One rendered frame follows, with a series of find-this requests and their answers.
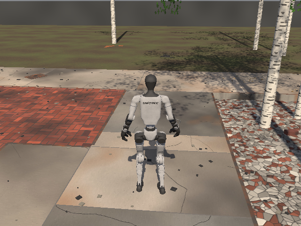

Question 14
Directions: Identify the robot right upper arm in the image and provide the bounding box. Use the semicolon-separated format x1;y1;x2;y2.
160;95;174;121

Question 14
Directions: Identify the right robot forearm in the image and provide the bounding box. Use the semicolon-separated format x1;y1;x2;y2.
170;114;179;130

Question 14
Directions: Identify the robot torso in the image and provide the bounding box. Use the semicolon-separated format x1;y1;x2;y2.
140;95;162;141

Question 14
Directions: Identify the robot left hand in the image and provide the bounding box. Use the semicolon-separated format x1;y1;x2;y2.
121;130;132;141

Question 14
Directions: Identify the left robot forearm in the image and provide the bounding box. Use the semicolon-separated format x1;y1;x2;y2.
122;114;132;132

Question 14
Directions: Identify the robot right hand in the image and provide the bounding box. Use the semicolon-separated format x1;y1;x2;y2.
169;128;180;137

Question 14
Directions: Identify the robot left upper arm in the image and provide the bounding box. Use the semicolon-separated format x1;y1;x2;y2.
128;95;141;121

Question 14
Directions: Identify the right robot foot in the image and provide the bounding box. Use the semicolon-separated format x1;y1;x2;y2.
157;182;166;194

